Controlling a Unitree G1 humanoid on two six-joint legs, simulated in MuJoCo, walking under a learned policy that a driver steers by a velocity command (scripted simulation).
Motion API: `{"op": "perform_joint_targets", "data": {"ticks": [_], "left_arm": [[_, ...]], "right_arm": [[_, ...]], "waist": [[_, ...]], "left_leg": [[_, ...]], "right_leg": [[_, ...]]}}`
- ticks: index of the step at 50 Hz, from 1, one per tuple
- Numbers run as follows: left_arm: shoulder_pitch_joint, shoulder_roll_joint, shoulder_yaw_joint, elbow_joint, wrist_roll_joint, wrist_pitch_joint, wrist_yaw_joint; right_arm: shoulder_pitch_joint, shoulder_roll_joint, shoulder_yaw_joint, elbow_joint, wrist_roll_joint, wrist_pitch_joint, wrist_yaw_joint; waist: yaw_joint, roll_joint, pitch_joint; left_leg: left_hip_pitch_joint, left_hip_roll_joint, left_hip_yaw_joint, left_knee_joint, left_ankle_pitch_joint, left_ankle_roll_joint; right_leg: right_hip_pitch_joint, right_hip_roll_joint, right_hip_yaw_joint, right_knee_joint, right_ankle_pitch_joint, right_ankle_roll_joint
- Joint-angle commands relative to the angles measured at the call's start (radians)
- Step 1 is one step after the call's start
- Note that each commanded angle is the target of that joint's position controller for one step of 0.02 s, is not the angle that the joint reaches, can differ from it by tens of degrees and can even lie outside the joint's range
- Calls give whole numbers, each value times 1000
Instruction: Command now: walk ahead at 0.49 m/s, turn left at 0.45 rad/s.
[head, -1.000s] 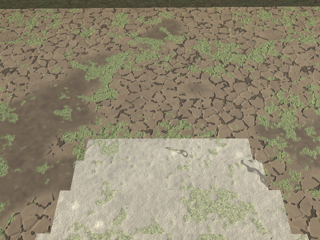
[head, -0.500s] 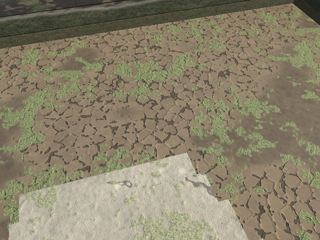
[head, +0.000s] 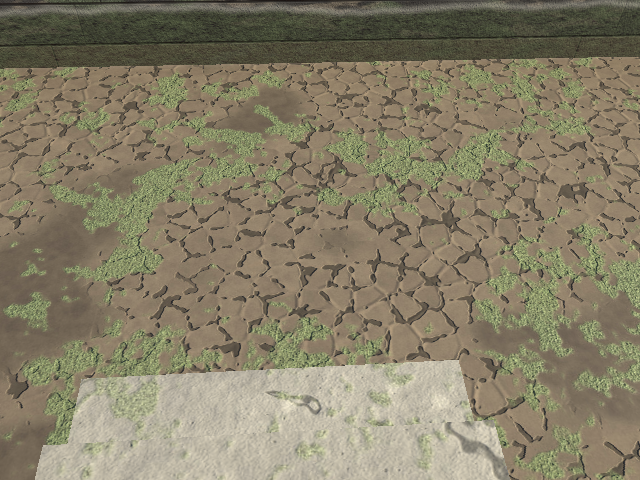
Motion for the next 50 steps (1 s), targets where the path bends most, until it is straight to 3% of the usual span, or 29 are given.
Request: {"op": "perform_joint_targets", "data": {"ticks": [1,2,3,4,5,7,9,11,12,15,16,19,20,21,22,23,24,25,26,28,29,31,34,37,40,42,45,47,50], "left_arm": [[-45,58,15,-105,-8,-11,-56],[-176,122,34,-191,-53,-30,-47],[-215,142,41,-224,-71,-28,-9],[-220,132,33,-181,-22,-23,27],[-219,121,29,-149,0,-5,41],[-209,38,10,-113,14,38,18],[-179,6,-11,-116,15,34,-10],[-397,80,0,-174,32,24,-11],[-465,97,-3,-184,18,21,6],[-426,85,4,-240,-12,40,0],[-384,99,11,-242,-1,41,3],[-255,158,39,-200,-28,36,15],[-102,234,78,-141,-40,20,14],[136,289,118,-56,-22,0,9],[160,375,139,-86,15,-5,2],[169,365,148,-98,38,10,-20],[67,370,159,-116,31,29,-26],[-52,221,112,-116,12,24,-16],[-94,115,71,-110,4,17,-16],[-141,-14,42,-56,-13,-31,22],[-169,-16,33,-74,-20,-64,41],[15,96,41,52,-3,-77,52],[32,205,62,102,27,-65,38],[166,64,28,183,17,-50,65],[142,-13,-13,160,13,-51,65],[115,38,-8,149,14,-44,45],[220,112,14,171,-13,-40,79],[330,75,16,217,-26,-18,100],[235,94,35,196,-15,2,63]], "right_arm": [[588,-275,-105,131,2,2,-3],[478,-255,-109,105,13,-9,4],[340,-177,-78,84,20,-16,11],[169,39,0,44,-3,-35,1],[72,53,20,21,-15,-34,6],[167,-23,8,69,41,-30,1],[214,-79,7,80,13,-42,-1],[395,-25,22,133,26,-69,-46],[408,33,34,124,30,-69,-71],[289,-95,25,68,0,-36,-18],[294,-94,29,58,1,-36,-6],[256,-133,21,27,28,-15,2],[257,-131,24,22,15,-12,24],[346,-58,34,34,20,-19,53],[558,81,48,46,65,-36,58],[642,22,43,47,78,-26,63],[368,-83,16,-78,78,-5,52],[234,-30,44,-84,52,9,23],[264,-17,50,-44,50,16,3],[335,60,63,17,5,25,27],[284,22,54,15,5,16,52],[102,0,39,-3,21,24,85],[104,-53,16,12,21,8,57],[-8,-36,33,-1,-1,-3,12],[-127,5,59,-10,2,-1,38],[-162,-1,57,-31,-3,14,62],[-313,-63,47,-69,4,15,56],[-355,-6,69,-62,-1,26,50],[-345,-9,63,-60,-22,30,39]], "waist": [[-225,45,-251],[-238,24,-125],[-168,19,-46],[-75,-160,36],[-20,-73,129],[-44,7,73],[-21,-26,34],[-171,-40,33],[-216,-113,3],[-108,15,63],[-76,15,88],[-24,-2,118],[35,-14,65],[65,-131,-108],[-53,-284,-252],[-30,-184,-340],[45,-160,-184],[10,-14,-20],[-69,58,58],[-171,-30,197],[-120,-52,166],[-34,-143,121],[-90,-37,55],[2,-67,81],[-14,-76,88],[-24,-111,135],[70,-67,195],[143,-92,206],[95,-101,181]], "left_leg": [[969,266,-470,188,789,354],[852,326,-557,127,486,371],[634,377,-700,46,-59,358],[323,299,-554,3,-141,257],[-10,258,-530,-55,-96,290],[-297,110,-397,-45,-235,292],[-492,41,-361,79,-151,247],[23,69,-508,260,-246,253],[-17,1,-400,375,-373,165],[-588,-45,-396,340,-576,155],[-583,-34,-464,383,-603,161],[-287,-39,-565,649,-475,132],[-300,-64,-533,859,-330,88],[-450,-134,-425,1226,-325,1],[-783,-197,-241,1717,-811,-63],[-940,-172,-280,1818,-795,-111],[-1205,-105,-248,1833,-709,-175],[-1250,12,-314,1646,-449,-147],[-1044,64,-309,1482,-290,-119],[-758,143,-229,1126,-11,-47],[-574,110,-151,839,177,-39],[-577,72,-122,858,257,-50],[-822,31,-281,809,222,-24],[-1171,41,-373,520,383,-46],[-633,76,-131,341,698,-38],[-305,53,-81,454,624,-53],[-557,68,-105,163,408,-88],[-637,102,-95,-55,370,-100],[-274,73,-12,-22,289,-64]], "right_leg": [[-785,53,190,518,117,79],[-994,36,206,514,161,93],[-1059,-22,274,420,270,68],[-922,-139,360,-31,627,32],[-726,-176,321,-170,680,9],[-419,-143,184,-369,828,28],[-168,-87,112,-327,948,32],[-669,-110,258,-599,1166,66],[-541,-110,242,-924,1391,66],[79,-36,107,-825,1246,55],[132,-30,116,-819,1122,60],[214,-26,122,-1257,1034,14],[388,-70,120,-1248,1102,-47],[702,-206,208,-1061,1366,-189],[925,-383,298,-712,2184,-365],[991,-531,496,-714,2355,-478],[863,-605,721,-869,1751,-495],[610,-555,640,-975,1203,-371],[308,-460,509,-1034,1126,-286],[-134,-232,237,-1109,1010,-146],[-296,-166,123,-1158,943,-151],[-248,-206,209,-1213,729,-185],[95,-288,309,-1066,1087,-180],[506,-287,326,-1002,920,-156],[52,-168,142,-1021,777,-135],[-227,-155,104,-1080,649,-147],[218,-200,178,-927,747,-152],[451,-199,210,-836,763,-165],[246,-194,215,-803,932,-168]]}}
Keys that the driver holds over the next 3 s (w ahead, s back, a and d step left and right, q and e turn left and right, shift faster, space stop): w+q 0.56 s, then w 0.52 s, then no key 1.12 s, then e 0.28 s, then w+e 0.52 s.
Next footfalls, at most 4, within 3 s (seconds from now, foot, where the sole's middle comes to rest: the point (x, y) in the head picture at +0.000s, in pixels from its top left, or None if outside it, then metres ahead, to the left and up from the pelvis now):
0.42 right None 0.35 -0.11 -0.96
1.06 left None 0.63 0.26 -1.14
1.56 right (291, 414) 0.93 0.15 -1.31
2.24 left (223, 469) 0.67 0.31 -1.14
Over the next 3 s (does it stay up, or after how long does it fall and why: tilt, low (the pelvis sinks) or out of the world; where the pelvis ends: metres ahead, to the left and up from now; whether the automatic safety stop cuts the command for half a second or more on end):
stays up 0.78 0.25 -0.44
